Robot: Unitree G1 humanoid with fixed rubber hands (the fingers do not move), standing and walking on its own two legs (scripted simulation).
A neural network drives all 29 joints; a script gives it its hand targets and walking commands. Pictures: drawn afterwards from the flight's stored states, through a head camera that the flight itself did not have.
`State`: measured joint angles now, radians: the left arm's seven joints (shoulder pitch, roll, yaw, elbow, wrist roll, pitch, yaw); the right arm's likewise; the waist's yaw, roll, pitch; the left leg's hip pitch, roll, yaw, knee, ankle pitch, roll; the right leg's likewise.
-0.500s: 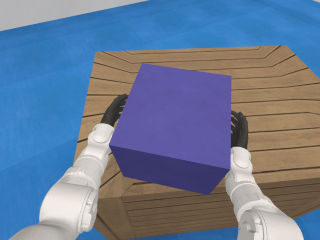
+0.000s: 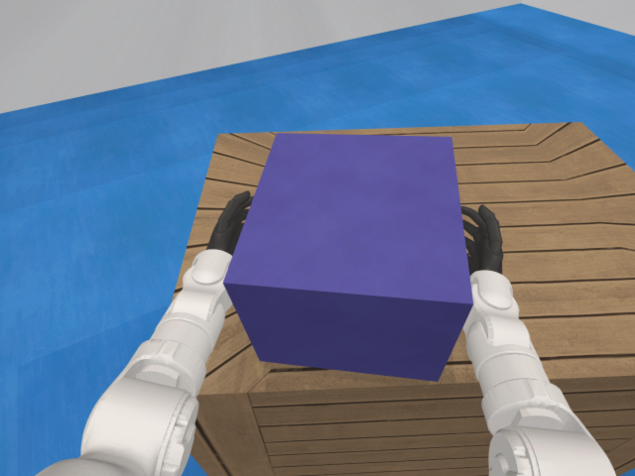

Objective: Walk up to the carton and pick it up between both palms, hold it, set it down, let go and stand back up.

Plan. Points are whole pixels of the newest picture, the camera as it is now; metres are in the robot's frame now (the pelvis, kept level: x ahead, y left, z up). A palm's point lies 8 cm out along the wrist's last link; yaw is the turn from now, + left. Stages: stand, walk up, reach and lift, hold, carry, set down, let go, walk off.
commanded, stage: reach and lift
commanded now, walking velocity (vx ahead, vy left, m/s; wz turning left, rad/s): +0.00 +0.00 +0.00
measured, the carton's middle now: (353, 251) +0.41 -0.05 +0.07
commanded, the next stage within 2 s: hold in 1.76 s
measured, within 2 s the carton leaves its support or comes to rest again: neither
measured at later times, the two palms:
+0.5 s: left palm (203, 246) +0.36 +0.14 +0.14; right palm (490, 250) +0.34 -0.20 +0.14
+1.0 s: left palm (202, 230) +0.36 +0.14 +0.17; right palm (489, 230) +0.36 -0.20 +0.15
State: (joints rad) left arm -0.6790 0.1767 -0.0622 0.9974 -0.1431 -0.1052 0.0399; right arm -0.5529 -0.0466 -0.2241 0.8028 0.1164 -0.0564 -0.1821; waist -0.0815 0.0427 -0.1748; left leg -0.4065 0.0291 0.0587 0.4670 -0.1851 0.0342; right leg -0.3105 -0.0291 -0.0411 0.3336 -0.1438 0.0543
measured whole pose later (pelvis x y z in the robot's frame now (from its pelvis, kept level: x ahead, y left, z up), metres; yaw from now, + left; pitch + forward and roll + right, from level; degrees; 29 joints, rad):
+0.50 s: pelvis -0.03 +0.00 +0.00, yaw +0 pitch -2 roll -2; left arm -0.68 0.12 0.12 0.74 -0.03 0.32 0.04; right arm -0.68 -0.10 -0.21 0.82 0.12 0.21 -0.17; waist -0.06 0.03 -0.11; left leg -0.27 0.03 0.06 0.46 -0.16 0.03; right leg -0.18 -0.03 -0.04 0.34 -0.13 0.05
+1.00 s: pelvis -0.02 +0.00 +0.00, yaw +0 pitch -1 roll -2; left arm -0.69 0.08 0.14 0.57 0.00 0.49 0.10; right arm -0.74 -0.14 -0.20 0.82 0.14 0.28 -0.13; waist -0.04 0.03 -0.11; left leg -0.27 0.03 0.06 0.44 -0.16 0.03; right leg -0.18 -0.03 -0.04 0.32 -0.13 0.05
